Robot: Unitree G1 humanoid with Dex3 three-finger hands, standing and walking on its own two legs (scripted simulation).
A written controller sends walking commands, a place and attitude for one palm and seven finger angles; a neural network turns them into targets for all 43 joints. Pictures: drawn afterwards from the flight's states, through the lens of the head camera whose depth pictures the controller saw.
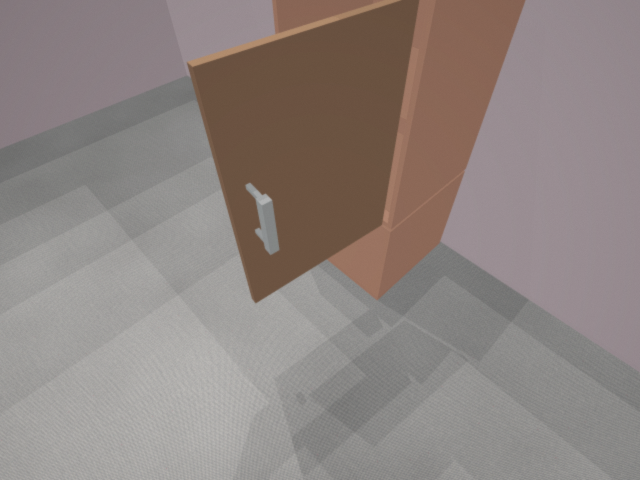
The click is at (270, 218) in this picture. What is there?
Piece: cupboard door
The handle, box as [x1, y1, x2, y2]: [245, 183, 278, 254]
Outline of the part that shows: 248,183 245,185 248,191 256,199 261,228 255,229 255,232 264,242 267,251 271,254 278,250 272,202 266,194 262,195 250,183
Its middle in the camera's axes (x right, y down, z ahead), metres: -0.11 -0.03 +0.72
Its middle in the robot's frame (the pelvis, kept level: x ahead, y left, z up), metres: +0.56 +0.14 -0.05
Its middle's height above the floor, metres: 0.73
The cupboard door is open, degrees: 84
